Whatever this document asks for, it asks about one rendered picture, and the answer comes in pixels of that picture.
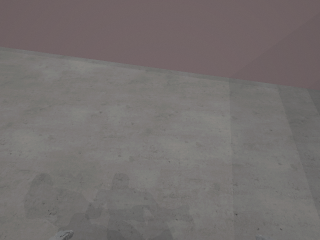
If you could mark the left robot hand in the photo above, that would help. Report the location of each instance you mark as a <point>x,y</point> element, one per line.
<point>63,235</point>

